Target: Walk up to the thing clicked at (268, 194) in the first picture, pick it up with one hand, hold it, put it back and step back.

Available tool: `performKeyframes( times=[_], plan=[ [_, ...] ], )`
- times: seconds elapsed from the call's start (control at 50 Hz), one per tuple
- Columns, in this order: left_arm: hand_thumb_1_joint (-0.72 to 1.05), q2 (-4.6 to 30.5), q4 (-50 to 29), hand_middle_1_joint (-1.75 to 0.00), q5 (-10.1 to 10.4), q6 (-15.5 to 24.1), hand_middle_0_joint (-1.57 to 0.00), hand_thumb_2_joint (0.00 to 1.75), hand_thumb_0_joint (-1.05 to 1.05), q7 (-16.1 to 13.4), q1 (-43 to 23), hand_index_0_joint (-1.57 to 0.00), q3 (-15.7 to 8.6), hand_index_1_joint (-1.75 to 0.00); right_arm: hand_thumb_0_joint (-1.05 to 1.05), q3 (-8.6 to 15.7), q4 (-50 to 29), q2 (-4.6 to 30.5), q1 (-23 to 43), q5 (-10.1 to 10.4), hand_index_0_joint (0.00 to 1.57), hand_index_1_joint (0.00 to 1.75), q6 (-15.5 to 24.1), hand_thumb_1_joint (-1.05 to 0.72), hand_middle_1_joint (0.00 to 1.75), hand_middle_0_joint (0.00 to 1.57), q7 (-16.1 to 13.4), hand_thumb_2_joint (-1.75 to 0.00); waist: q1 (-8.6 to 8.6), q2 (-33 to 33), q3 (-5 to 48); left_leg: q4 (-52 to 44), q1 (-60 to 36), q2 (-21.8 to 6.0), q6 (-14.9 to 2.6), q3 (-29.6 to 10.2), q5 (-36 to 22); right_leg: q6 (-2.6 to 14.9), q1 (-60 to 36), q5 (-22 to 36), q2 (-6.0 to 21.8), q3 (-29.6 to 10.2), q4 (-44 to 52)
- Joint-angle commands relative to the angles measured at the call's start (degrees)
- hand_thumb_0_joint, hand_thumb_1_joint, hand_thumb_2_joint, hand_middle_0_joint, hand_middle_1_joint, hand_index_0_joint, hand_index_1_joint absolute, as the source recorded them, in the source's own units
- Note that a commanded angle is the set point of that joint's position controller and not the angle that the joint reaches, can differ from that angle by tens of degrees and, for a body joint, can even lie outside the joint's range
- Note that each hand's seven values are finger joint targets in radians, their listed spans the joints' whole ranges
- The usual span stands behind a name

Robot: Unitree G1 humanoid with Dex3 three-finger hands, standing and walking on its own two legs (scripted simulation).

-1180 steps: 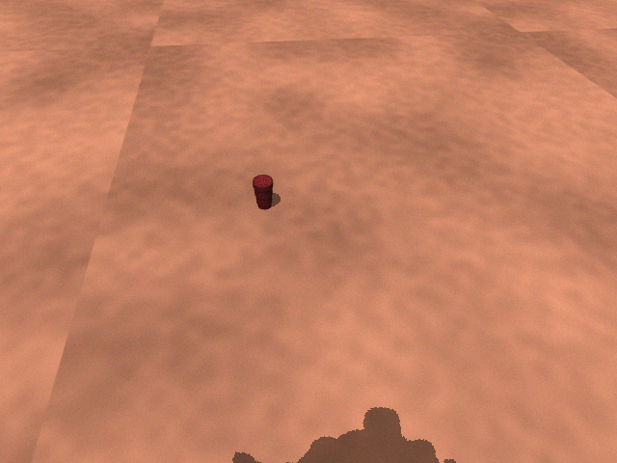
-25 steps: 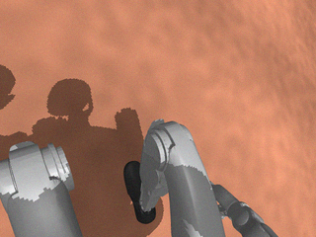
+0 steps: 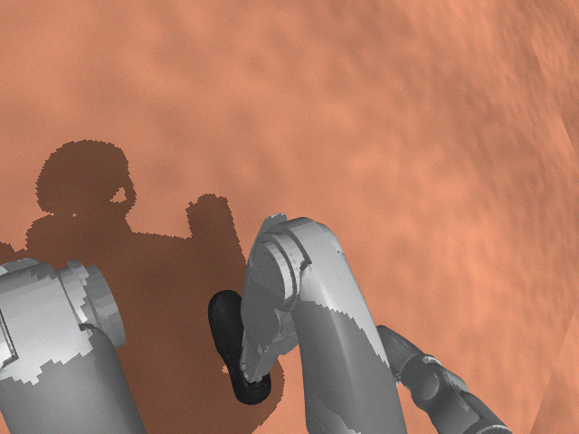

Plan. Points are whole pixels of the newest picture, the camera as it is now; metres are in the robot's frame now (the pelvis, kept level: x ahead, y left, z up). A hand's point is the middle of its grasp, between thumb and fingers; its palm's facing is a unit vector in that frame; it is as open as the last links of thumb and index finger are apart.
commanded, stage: lower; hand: left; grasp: from the side
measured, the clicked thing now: out of the picture +0.44 +0.31 -0.20
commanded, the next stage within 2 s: loosen in 0.22 s
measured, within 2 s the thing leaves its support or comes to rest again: rests again in 1.38 s
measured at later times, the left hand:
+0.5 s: hand out of the picture +0.44 +0.32 -0.18, palm faces +0.45 -0.89 +0.01, open 11.8 cm
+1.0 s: hand out of the picture +0.44 +0.32 -0.17, palm faces +0.45 -0.89 +0.02, open 16.9 cm
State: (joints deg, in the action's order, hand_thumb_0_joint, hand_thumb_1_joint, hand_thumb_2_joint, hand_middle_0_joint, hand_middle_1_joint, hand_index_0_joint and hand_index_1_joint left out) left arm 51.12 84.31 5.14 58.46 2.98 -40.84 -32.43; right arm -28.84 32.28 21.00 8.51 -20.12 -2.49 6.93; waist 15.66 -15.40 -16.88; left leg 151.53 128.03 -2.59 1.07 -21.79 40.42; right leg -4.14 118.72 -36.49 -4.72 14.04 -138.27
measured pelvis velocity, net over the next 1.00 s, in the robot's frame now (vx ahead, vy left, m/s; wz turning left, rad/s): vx -0.01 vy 0.01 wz -0.03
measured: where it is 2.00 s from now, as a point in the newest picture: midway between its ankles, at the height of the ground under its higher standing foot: (174, 403)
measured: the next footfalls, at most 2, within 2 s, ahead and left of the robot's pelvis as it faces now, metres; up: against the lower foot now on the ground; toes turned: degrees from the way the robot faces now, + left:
none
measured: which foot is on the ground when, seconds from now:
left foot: down 0.00-1.00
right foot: down 0.00-1.00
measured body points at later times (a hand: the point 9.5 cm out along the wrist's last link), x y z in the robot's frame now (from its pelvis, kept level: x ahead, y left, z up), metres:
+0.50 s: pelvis +0.00 +0.00 +0.00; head +0.23 +0.20 +0.33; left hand +0.41 +0.36 -0.17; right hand +0.16 -0.24 -0.03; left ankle +0.08 +0.13 -0.25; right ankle +0.13 -0.12 -0.25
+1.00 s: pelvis -0.01 +0.01 +0.00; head +0.23 +0.20 +0.33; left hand +0.41 +0.37 -0.17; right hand +0.16 -0.24 -0.03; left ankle +0.08 +0.13 -0.25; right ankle +0.13 -0.12 -0.25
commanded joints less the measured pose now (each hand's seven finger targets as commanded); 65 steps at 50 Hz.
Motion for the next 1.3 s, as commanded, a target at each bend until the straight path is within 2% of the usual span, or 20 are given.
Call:
performKeyframes(
  times=[0.0,0.14,0.3,0.32,0.4,0.48,0.56,0.58,0.68,0.8,0.82,0.9,0.96,1.02,1.06,1.12,1.14,1.2,1.24,1.28],
  plan=[
    [0.08,12.1,-10.1,-1.32,0.4,5.9,-1.15,1.18,0.0,-0.3,-13.7,-1.18,-0.3,-1.31,0.0,6.1,-0.8,20.5,-2.4,-0.2,0.2,0.3,-0.3,-0.9,0.3,0.2,-1.1,-0.9,5.62,33.1,33.2,-17.6,-23.2,-3.2,0.3,5.7,-7.1,4.1,-16.5,10.8,-2.0,5.7,10.0],
    [0.07,12.6,-9.8,-1.31,0.3,6.8,-1.15,1.18,0.0,-1.6,-13.2,-1.17,-1.1,-1.31,0.0,5.6,-0.6,20.8,-2.3,-0.8,0.2,0.3,-0.6,-0.91,0.3,0.2,-1.2,-0.9,6.04,34.3,33.2,-17.8,-25.6,-3.7,0.82,4.7,-10.1,4.06,-17.0,12.9,-2.2,6.4,9.5],
    [0.07,12.1,-8.6,-1.31,-0.6,6.7,-1.16,1.19,0.0,-1.9,-12.4,-1.18,0.3,-1.31,0.0,5.1,-1.0,21.0,-1.2,-1.2,0.2,0.3,-1.0,-0.9,0.3,0.2,-1.2,-0.9,6.72,34.5,31.7,-18.0,-25.9,-3.9,0.89,3.9,-9.8,4.02,-16.1,12.8,-2.3,6.9,9.4],
    [0.03,12.1,-8.5,-1.28,-0.3,6.7,-1.2,1.11,0.0,-2.1,-12.9,-1.22,0.3,-1.27,0.0,5.1,-0.8,20.9,-1.3,-1.2,0.2,0.3,-1.0,-0.92,0.3,0.2,-1.2,-0.9,6.92,34.0,31.6,-17.6,-25.4,-3.9,0.66,4.2,-10.0,3.99,-16.3,13.1,-2.3,6.7,9.6],
    [-0.15,12.0,-8.5,-0.97,1.2,7.1,-0.97,0.79,0.0,-2.2,-12.4,-1.01,-0.8,-0.95,0.0,4.8,-1.4,21.0,-1.3,-1.1,0.2,0.3,-1.0,-0.92,0.3,0.2,-1.1,-0.9,6.45,33.1,31.9,-17.8,-24.9,-3.8,0.58,3.9,-9.1,3.95,-17.2,12.3,-2.6,7.1,10.0],
    [-0.25,13.1,-8.9,-0.75,0.5,7.5,-0.82,0.51,0.0,-1.9,-13.5,-0.85,0.2,-0.73,0.0,4.5,-1.8,20.8,-0.8,-1.1,0.2,0.3,-1.0,-0.93,0.3,0.2,-1.1,-0.9,6.66,33.1,30.9,-17.6,-23.3,-3.7,0.29,4.3,-6.7,4.11,-16.5,10.5,-2.8,7.0,10.4],
    [-0.47,13.0,-9.0,-0.46,0.3,7.5,-0.52,0.3,0.0,-1.8,-13.5,-0.54,0.5,-0.45,0.0,4.5,-1.7,20.9,-0.4,-1.2,0.2,0.3,-0.7,-0.92,0.3,0.2,-1.3,-0.9,6.71,33.7,30.5,-17.7,-23.9,-4.0,0.36,4.2,-7.2,4.1,-16.0,11.1,-2.8,6.9,10.1],
    [-0.49,13.4,-8.1,-0.42,0.4,7.3,-0.49,0.27,0.0,-1.9,-12.9,-0.51,-0.2,-0.41,0.0,4.6,-1.6,21.0,-0.9,-1.0,0.2,0.3,-0.8,-0.92,0.3,0.2,-1.3,-0.9,6.59,33.4,30.5,-17.8,-23.9,-4.0,0.34,4.2,-7.0,4.13,-16.2,10.9,-2.9,7.0,10.3],
    [-0.59,11.0,-5.8,-0.31,0.4,6.6,-0.4,0.18,0.0,-1.8,-11.9,-0.41,0.8,-0.3,0.0,4.6,-2.3,21.3,-0.6,-0.8,0.2,0.3,-1.1,-0.93,0.3,0.2,-1.1,-0.9,7.0,32.6,28.6,-19.4,-23.7,-4.0,0.64,2.9,-5.5,4.14,-14.6,9.7,-2.6,7.8,9.9],
    [-0.6,11.7,-6.8,-0.15,0.6,6.5,-0.24,0.08,0.0,-1.5,-11.4,-0.25,0.9,-0.15,0.0,4.5,-2.4,20.9,-0.7,-0.8,0.2,0.3,-1.0,-0.92,0.3,0.2,-1.2,-0.9,6.13,32.0,29.9,-18.1,-23.6,-4.0,0.35,3.6,-7.5,4.18,-15.7,11.2,-3.0,7.3,10.1],
    [-0.61,11.2,-6.6,-0.14,0.8,6.5,-0.22,0.08,0.0,-1.5,-11.7,-0.23,0.9,-0.14,0.0,4.3,-2.5,20.9,-0.7,-0.8,0.2,0.3,-1.0,-0.92,0.3,0.2,-1.2,-0.9,6.64,32.3,29.8,-18.2,-24.0,-3.9,0.46,3.3,-7.8,4.14,-15.8,11.4,-3.0,7.6,10.2],
    [-0.58,13.2,-8.3,-0.05,1.2,7.2,-0.07,0.07,0.0,-1.5,-12.0,-0.08,-0.6,-0.05,0.0,4.4,-2.4,21.2,-0.6,-0.7,0.2,0.3,-1.0,-0.9,0.3,0.2,-1.3,-0.9,6.04,32.9,29.9,-18.6,-24.5,-4.2,0.46,3.2,-7.4,4.08,-15.9,11.2,-2.9,7.5,10.1],
    [-0.6,18.1,-12.1,-0.04,1.1,7.1,-0.06,0.06,0.0,-1.3,-13.0,-0.07,-3.4,-0.04,0.0,4.7,-2.3,21.4,-0.7,-0.4,0.2,0.3,-1.3,-0.91,0.3,0.2,-1.7,-0.9,4.76,35.6,30.8,-18.9,-24.6,-4.3,0.42,4.0,-7.2,4.3,-16.3,10.7,-2.8,6.8,10.0],
    [-0.61,22.8,-18.5,-0.04,0.7,6.1,-0.06,0.06,0.0,-0.4,-13.0,-0.07,-7.3,-0.04,0.0,5.8,-2.1,21.5,-1.8,-0.3,0.2,0.3,-1.9,-0.91,0.3,0.2,-2.0,-0.9,2.76,40.0,34.8,-19.9,-28.1,-4.5,0.98,4.8,-9.4,4.58,-16.8,11.7,-2.6,6.1,9.6],
    [-0.6,23.3,-22.1,-0.04,0.6,4.4,-0.06,0.05,0.0,1.0,-12.1,-0.07,-8.5,-0.03,0.0,7.2,-2.1,21.6,-3.2,0.1,0.2,0.3,-2.2,-0.92,0.3,0.2,-2.2,-0.9,1.94,43.5,37.6,-21.2,-30.7,-4.4,1.39,5.0,-11.1,4.87,-16.8,12.6,-2.4,5.6,9.2],
    [-0.61,20.1,-26.1,-0.04,0.6,-0.1,-0.07,0.04,0.0,4.5,-10.3,-0.08,-6.4,-0.03,0.0,9.6,-3.0,21.0,-4.4,1.6,0.2,0.3,-2.6,-0.92,0.3,0.2,-2.7,-0.9,1.15,44.4,40.6,-22.5,-31.0,-4.2,1.3,6.3,-11.8,5.22,-16.3,13.0,-2.0,4.7,10.0],
    [-0.61,13.4,-24.9,-0.04,1.0,-2.1,-0.06,0.03,0.0,6.3,-8.8,-0.07,-1.7,-0.03,0.0,10.2,-2.7,20.1,-4.3,2.4,0.2,0.3,-2.6,-0.92,0.3,0.2,-2.8,-0.9,1.62,43.2,38.5,-23.5,-30.3,-4.1,1.29,6.1,-10.1,5.28,-13.4,11.6,-1.8,4.8,10.0],
    [-0.61,5.1,-19.1,-0.05,3.1,-8.9,-0.06,0.03,0.0,9.8,-1.3,-0.07,2.9,-0.03,0.0,12.2,-1.6,19.1,-6.4,4.9,0.2,0.3,-2.4,-0.9,0.3,0.2,-3.0,-0.9,0.64,36.5,35.3,-24.3,-25.1,-3.6,0.47,6.6,-7.1,5.21,-10.4,9.0,-1.6,4.6,11.4],
    [-0.61,5.9,-22.6,-0.05,4.8,-11.4,-0.04,0.03,0.0,10.9,-2.7,-0.06,2.0,-0.03,0.0,13.5,-2.1,18.9,-7.3,6.4,0.2,0.3,-2.1,-0.89,0.3,0.2,-3.2,-0.9,-0.92,33.2,37.4,-23.6,-23.1,-3.1,-0.3,7.3,-6.9,5.05,-10.9,9.0,-1.5,4.0,12.2],
    [-0.61,4.7,-29.3,-0.05,6.6,-12.2,-0.03,0.03,0.0,11.3,-8.9,-0.06,2.4,-0.03,0.0,14.4,-2.7,18.1,-8.2,7.7,0.2,0.3,-1.8,-0.88,0.3,0.2,-3.2,-0.89,-0.61,32.9,39.8,-24.0,-23.4,-2.7,-0.64,7.1,-5.3,5.13,-10.2,8.2,-1.2,3.7,12.3]
  ],
)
